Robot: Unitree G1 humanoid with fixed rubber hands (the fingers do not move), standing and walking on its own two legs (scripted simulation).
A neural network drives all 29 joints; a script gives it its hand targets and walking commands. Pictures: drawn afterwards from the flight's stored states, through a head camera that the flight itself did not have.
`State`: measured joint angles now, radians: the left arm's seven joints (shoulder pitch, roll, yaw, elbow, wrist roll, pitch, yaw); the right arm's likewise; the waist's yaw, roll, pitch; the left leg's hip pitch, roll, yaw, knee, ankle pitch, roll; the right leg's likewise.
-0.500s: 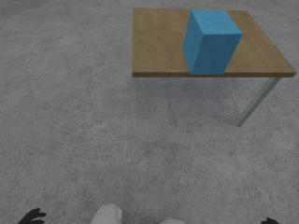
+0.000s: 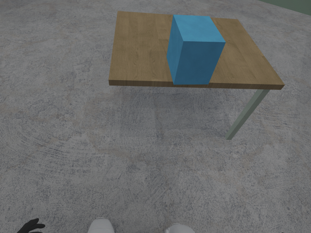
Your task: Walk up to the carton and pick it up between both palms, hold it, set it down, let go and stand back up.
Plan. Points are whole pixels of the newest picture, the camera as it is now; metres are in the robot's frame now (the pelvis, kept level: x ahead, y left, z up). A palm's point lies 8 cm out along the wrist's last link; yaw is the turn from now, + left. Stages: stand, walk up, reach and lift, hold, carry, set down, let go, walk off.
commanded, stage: walk up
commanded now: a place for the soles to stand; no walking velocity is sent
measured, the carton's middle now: (191, 50) +0.89 -0.14 -0.02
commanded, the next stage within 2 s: none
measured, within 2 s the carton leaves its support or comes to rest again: neither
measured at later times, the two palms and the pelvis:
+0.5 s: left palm (37, 213) +0.16 +0.29 -0.06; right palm (285, 205) +0.22 -0.36 -0.05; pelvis +0.10 -0.04 +0.01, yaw +1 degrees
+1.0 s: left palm out of the picture +0.09 +0.27 -0.03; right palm (281, 204) +0.23 -0.37 -0.08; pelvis +0.07 -0.07 +0.02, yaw +7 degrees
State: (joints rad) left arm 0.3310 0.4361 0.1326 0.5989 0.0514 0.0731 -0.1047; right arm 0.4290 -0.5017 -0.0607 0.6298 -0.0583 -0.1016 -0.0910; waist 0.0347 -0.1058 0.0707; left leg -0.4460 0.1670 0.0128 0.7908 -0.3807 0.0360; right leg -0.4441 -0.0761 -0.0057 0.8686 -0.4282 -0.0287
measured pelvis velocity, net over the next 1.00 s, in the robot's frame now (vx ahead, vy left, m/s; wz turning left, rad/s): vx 0.07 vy -0.07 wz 0.12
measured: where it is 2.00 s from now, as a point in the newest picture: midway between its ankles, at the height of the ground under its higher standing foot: outside the picture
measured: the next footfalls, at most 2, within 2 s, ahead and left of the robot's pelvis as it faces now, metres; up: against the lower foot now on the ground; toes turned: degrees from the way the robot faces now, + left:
left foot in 0.46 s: +0.24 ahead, +0.08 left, +0.00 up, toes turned +4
right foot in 0.72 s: +0.13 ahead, -0.18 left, +0.00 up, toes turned +4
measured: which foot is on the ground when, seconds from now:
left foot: up 0.00-0.44, down 0.46-0.74, up 0.76-1.00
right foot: down 0.00-0.48, up 0.50-0.70, down 0.72-1.00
